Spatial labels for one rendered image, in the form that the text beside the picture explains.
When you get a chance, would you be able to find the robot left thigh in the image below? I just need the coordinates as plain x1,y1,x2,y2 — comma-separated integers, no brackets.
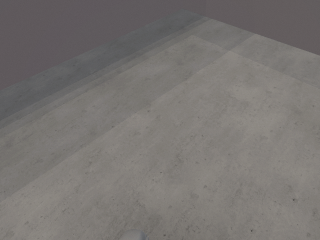
118,229,149,240

